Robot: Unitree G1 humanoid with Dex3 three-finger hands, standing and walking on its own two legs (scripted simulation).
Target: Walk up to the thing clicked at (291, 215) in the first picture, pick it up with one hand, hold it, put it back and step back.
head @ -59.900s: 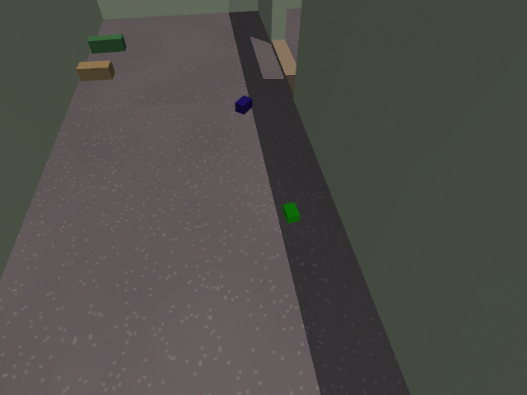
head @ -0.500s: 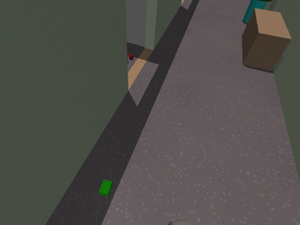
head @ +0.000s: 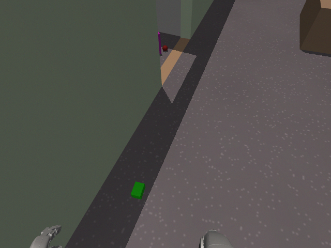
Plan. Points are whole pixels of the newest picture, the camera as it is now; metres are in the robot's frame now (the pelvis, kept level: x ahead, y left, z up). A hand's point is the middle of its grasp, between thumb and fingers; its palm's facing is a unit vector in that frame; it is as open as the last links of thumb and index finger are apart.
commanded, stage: walk up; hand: left
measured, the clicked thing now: (138, 190) +0.52 +0.21 -0.72
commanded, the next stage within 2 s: stand in 0.94 s
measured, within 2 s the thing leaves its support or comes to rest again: neither
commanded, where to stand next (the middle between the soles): +0.11 +0.00 m, yaw -5 degrees
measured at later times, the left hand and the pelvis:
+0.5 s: hand out of the picture +0.04 +0.25 -0.14, palm faces -0.10 -0.94 -0.34, open 7.4 cm; pelvis -0.04 +0.00 +0.01, yaw -4 degrees
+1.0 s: hand out of the picture +0.09 +0.25 -0.12, palm faces -0.11 -0.94 -0.32, open 7.4 cm; pelvis -0.04 +0.01 +0.03, yaw -5 degrees
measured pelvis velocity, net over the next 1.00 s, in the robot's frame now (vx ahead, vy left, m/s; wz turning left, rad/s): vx -0.04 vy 0.01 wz -0.09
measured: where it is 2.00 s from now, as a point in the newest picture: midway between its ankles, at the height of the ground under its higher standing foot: outside the picture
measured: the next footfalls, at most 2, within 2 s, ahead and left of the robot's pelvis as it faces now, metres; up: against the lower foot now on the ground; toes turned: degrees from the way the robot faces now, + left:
right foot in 0.32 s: -0.02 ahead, -0.12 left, +0.00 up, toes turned -2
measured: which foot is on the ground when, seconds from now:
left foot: down 0.00-1.00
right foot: down 0.00-0.04, up 0.06-0.30, down 0.32-1.00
